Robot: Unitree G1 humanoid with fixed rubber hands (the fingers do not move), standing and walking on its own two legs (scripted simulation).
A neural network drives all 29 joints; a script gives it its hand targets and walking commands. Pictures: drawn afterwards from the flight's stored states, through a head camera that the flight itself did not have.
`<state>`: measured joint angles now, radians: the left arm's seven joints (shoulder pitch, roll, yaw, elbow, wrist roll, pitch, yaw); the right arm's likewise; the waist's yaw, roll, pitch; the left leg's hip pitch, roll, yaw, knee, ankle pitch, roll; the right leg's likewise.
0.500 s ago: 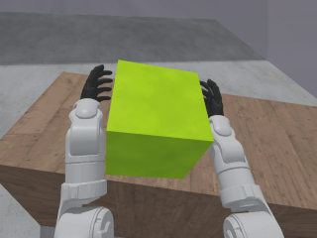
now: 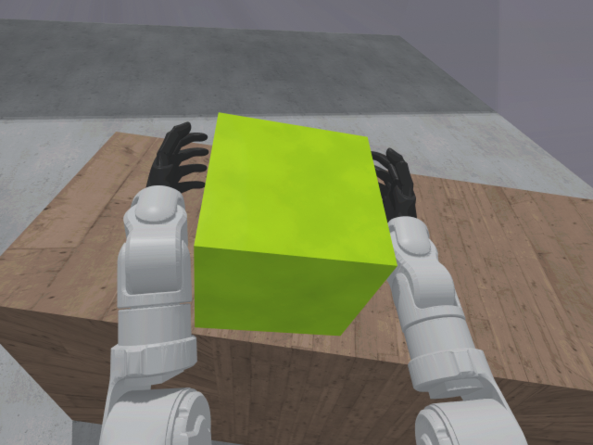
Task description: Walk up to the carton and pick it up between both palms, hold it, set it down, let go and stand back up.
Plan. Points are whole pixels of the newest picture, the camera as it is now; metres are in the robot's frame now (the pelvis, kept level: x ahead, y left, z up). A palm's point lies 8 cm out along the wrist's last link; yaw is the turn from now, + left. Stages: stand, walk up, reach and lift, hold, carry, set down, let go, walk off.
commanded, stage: hold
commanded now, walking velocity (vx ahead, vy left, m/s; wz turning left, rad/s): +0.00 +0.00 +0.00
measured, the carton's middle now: (282, 230) +0.35 +0.01 +0.14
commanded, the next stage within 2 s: none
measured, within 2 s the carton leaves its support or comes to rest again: neither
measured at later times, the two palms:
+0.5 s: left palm (165, 197) +0.35 +0.15 +0.19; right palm (393, 216) +0.36 -0.13 +0.17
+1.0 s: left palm (168, 190) +0.36 +0.15 +0.19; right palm (396, 210) +0.36 -0.14 +0.17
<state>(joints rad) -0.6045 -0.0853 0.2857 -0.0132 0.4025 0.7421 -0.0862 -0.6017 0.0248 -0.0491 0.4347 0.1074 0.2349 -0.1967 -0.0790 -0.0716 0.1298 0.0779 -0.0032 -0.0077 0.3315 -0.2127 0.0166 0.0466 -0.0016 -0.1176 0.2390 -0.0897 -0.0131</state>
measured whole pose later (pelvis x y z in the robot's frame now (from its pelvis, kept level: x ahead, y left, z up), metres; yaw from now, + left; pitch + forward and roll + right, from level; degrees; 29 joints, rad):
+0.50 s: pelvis +0.01 +0.00 +0.00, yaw +0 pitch -12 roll -1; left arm -0.53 -0.09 0.25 -0.08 0.40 0.75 -0.08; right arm -0.55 0.02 -0.02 0.41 0.13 0.22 -0.19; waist -0.09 -0.07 0.13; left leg 0.09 0.00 -0.01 0.34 -0.23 0.01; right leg 0.08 0.00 -0.12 0.23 -0.10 -0.01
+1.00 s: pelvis +0.01 +0.00 +0.00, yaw +0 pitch -11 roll -1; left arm -0.58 -0.09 0.28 -0.02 0.41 0.73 -0.08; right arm -0.60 0.02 -0.04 0.45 0.12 0.21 -0.19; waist -0.08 -0.07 0.13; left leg 0.08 0.00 -0.01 0.34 -0.22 0.01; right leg 0.06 0.00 -0.12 0.23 -0.09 -0.02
